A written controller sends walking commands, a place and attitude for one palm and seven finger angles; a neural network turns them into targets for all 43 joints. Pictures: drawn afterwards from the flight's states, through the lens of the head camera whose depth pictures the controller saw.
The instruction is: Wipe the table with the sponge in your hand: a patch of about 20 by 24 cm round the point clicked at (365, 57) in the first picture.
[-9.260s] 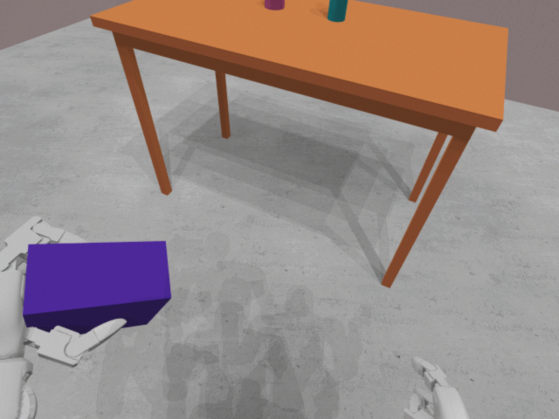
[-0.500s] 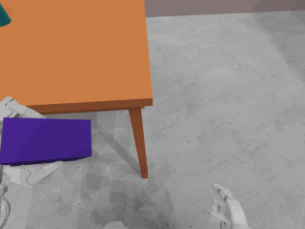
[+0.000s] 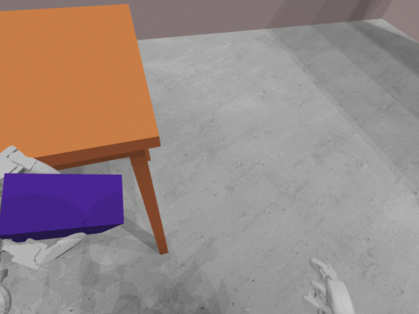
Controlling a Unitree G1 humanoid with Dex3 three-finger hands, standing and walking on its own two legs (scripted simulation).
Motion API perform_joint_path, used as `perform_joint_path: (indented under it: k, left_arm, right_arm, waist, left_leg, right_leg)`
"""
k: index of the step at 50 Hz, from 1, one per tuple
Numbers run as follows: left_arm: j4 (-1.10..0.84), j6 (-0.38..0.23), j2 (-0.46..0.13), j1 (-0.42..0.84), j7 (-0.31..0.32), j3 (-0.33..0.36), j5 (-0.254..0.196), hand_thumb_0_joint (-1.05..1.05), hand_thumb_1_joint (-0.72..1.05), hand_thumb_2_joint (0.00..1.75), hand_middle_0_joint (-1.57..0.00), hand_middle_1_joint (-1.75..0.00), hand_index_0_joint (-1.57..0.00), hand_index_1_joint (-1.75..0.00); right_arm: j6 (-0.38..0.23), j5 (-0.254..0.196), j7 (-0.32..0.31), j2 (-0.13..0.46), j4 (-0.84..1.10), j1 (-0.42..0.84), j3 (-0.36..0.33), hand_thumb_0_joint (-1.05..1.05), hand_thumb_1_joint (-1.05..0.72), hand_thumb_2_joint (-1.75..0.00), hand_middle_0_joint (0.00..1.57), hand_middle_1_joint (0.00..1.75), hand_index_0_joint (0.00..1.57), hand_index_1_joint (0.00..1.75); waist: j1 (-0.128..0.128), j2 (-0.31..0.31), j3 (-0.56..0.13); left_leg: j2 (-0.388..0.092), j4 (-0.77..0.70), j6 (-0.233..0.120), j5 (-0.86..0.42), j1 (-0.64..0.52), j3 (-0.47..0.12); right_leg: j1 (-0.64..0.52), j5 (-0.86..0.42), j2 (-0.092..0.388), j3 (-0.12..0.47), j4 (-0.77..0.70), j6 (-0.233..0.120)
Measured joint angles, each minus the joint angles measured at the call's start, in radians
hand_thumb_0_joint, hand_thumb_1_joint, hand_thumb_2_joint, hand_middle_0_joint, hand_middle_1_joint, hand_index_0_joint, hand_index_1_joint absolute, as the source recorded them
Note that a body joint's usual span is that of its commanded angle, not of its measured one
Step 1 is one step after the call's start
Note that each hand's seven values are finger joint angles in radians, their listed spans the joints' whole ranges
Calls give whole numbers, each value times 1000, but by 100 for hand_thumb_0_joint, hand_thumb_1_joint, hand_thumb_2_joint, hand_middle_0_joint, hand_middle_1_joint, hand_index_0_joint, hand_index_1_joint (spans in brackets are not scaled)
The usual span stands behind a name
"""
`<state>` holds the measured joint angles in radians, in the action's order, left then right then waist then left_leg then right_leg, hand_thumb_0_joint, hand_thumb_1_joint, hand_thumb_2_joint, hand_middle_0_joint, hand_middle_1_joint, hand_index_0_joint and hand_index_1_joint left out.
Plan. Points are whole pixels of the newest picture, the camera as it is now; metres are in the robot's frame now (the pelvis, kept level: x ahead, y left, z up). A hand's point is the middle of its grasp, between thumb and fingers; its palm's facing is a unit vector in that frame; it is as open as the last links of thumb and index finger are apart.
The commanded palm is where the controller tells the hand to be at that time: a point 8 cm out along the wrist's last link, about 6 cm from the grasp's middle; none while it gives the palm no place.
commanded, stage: come to a stop and stand still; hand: left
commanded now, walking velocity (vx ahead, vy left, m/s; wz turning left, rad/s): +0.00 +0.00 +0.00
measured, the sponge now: (79, 208) +0.22 +0.21 +0.15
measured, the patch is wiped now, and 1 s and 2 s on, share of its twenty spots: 0.00 0.00 0.00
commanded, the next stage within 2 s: look again from close up in 1.64 s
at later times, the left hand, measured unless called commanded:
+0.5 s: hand (70, 234) +0.18 +0.20 +0.17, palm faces +0.32 -0.82 -0.47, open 10.6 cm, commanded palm +0.13 +0.25 +0.18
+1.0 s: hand (42, 214) +0.20 +0.24 +0.17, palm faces +0.37 -0.84 -0.39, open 10.6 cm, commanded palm +0.12 +0.26 +0.18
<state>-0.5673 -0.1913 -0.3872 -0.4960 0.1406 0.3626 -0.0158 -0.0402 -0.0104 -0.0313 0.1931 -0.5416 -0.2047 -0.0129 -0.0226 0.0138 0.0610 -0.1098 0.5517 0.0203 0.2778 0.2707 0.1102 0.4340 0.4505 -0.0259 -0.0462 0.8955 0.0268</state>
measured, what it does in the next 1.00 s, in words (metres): steps on the spot: right foot, then left foot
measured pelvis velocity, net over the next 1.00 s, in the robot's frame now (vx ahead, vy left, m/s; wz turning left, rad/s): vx -0.06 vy -0.01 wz -0.08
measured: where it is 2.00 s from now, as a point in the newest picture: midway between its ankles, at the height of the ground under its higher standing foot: outside the picture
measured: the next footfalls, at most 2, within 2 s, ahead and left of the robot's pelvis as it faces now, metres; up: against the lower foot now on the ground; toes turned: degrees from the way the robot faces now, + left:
right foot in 0.14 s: +0.02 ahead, -0.14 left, +0.00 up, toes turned -7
left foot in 0.48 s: +0.02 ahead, +0.09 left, +0.00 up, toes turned +1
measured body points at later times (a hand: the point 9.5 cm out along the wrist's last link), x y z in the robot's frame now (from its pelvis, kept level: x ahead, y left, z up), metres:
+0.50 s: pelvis -0.04 -0.03 +0.00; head -0.01 -0.03 +0.45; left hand +0.16 +0.24 +0.19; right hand +0.10 -0.31 -0.09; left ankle -0.02 +0.09 -0.74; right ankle -0.02 -0.14 -0.74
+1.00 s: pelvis -0.06 -0.01 +0.00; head -0.03 +0.00 +0.45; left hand +0.17 +0.28 +0.19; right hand +0.10 -0.23 -0.08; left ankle -0.03 +0.09 -0.74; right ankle -0.02 -0.14 -0.74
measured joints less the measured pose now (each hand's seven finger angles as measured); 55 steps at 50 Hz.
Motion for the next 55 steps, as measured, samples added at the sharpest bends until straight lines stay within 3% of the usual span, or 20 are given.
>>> perform_joint_path:
  k: [4,6,8,11,14,20,24,27,30,40,42,44,46,48,51,55]
  left_arm:
    - [7,-1,7,6,1,-17,-6,-1,-53,100,-67,-137,-68,-137]
    - [17,-4,-9,15,-1,-11,-8,-1,-53,100,-67,-137,-68,-137]
    - [38,-10,-7,34,-3,-9,-2,-1,-53,100,-67,-137,-68,-137]
    - [63,1,15,35,-9,-29,-8,-1,-53,100,-67,-137,-68,-137]
    - [60,1,21,-11,-8,-31,-10,-1,-53,100,-67,-137,-68,-137]
    - [36,-21,-7,-65,1,-14,1,-1,-53,100,-67,-137,-68,-137]
    - [17,-24,-3,-52,11,-14,5,-1,-53,100,-67,-137,-68,-137]
    - [43,-28,-2,-24,13,-12,8,-1,-53,100,-67,-137,-68,-137]
    - [71,-23,-3,-2,12,-7,12,-1,-53,100,-67,-137,-68,-137]
    - [72,-23,45,25,1,-53,-1,-1,-53,100,-67,-137,-68,-137]
    - [141,-42,-37,158,-48,-25,41,-1,-53,100,-67,-137,-68,-136]
    - [258,-62,-80,286,-57,22,26,-1,-53,101,-67,-137,-68,-136]
    - [309,-48,-62,322,-41,60,0,-1,-53,101,-67,-137,-68,-136]
    - [280,-33,-24,278,-28,64,-15,-1,-53,101,-67,-137,-68,-136]
    - [189,-35,17,159,-36,10,-15,-1,-53,101,-67,-137,-68,-136]
    - [131,-45,17,58,-59,-44,-2,-1,-53,101,-67,-137,-68,-136]
  right_arm:
    - [-34,-1,16,-39,0,1,33,1,-90,-90,20,30,20,30]
    - [-42,-2,19,-55,1,3,47,1,-90,-90,21,30,20,30]
    - [-37,-3,21,-53,-11,17,53,0,-90,-90,21,30,20,30]
    - [-9,-6,15,-30,-53,31,51,1,-90,-90,21,30,20,30]
    - [18,-5,3,-2,-76,28,41,1,-90,-90,21,30,20,30]
    - [27,2,-19,54,-71,-13,-5,1,-91,-90,21,30,20,30]
    - [20,4,-30,88,-58,-35,-30,1,-91,-90,20,30,19,30]
    - [19,-1,-41,70,-61,-27,-33,1,-91,-90,20,30,19,30]
    - [-3,0,-44,39,-45,-24,-15,1,-91,-90,20,30,19,30]
    - [-33,10,-19,-37,-53,14,57,1,-90,-90,21,30,20,30]
    - [-69,29,-21,-45,-61,-5,39,1,-90,-90,21,30,20,30]
    - [-81,16,-8,-44,-74,1,42,1,-90,-90,21,30,20,30]
    - [-89,9,11,-31,-65,6,48,1,-90,-90,21,30,20,30]
    - [-99,3,28,-14,-42,1,46,1,-90,-90,21,30,20,30]
    - [-108,-4,38,2,-14,-16,40,1,-90,-90,21,30,20,30]
    - [-106,-1,24,4,-10,-39,36,1,-90,-90,21,30,20,30]
  waist:
    - [-3,-38,-1]
    - [-2,-43,1]
    - [4,-66,14]
    - [24,-73,15]
    - [45,-55,8]
    - [49,-18,-4]
    - [41,-25,-10]
    - [19,2,-7]
    - [15,10,-13]
    - [-1,-23,-23]
    - [-47,-22,-13]
    - [-64,-5,4]
    - [-47,-3,17]
    - [-23,-9,17]
    - [2,-4,8]
    - [2,20,0]
  left_leg:
    - [-45,17,24,-4,16,5]
    - [-57,52,39,6,39,8]
    - [-72,109,44,33,69,-6]
    - [-7,283,29,150,129,-65]
    - [49,385,26,140,156,-68]
    - [75,173,6,101,82,-40]
    - [62,-52,-14,-14,-18,-42]
    - [72,-31,-23,-24,-19,-23]
    - [74,-10,-25,-6,-8,-22]
    - [53,14,-19,-2,7,-23]
    - [52,32,-18,-3,28,-40]
    - [68,8,-22,-22,17,-43]
    - [78,-24,-30,-37,-7,-28]
    - [86,-46,-41,-46,-21,-14]
    - [98,-61,-54,-49,-28,-1]
    - [103,-65,-59,-44,-34,1]
  right_leg:
    - [-91,-15,22,-36,-157,13]
    - [-159,-84,31,-48,-292,12]
    - [-167,-178,20,-60,-326,-30]
    - [-153,-151,22,-60,-311,-66]
    - [-165,-178,32,-48,-362,-68]
    - [-175,-222,48,-47,-423,-66]
    - [-161,-205,44,-63,-385,-51]
    - [-157,-194,57,-44,-359,-38]
    - [-149,-191,57,-38,-345,-28]
    - [-153,-216,36,-38,-371,-43]
    - [-145,-229,27,-41,-379,-47]
    - [-139,-237,33,-28,-374,-51]
    - [-152,-249,42,-13,-390,-42]
    - [-161,-262,48,1,-408,-29]
    - [-159,-264,59,14,-413,-17]
    - [-165,-259,63,16,-415,-13]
